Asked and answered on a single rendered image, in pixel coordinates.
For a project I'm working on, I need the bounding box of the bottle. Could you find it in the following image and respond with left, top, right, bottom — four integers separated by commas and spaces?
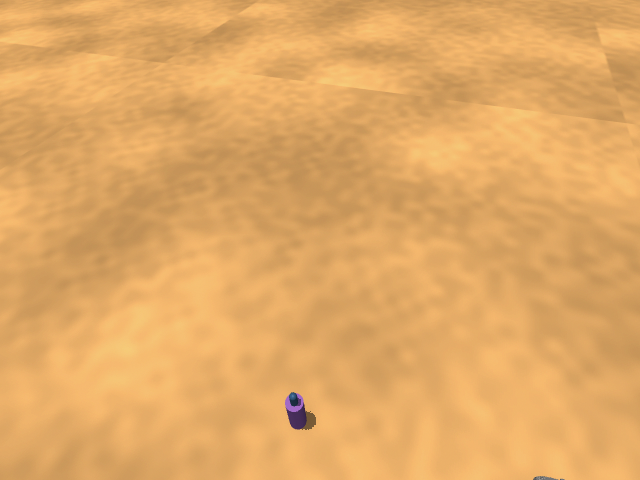
285, 392, 307, 430

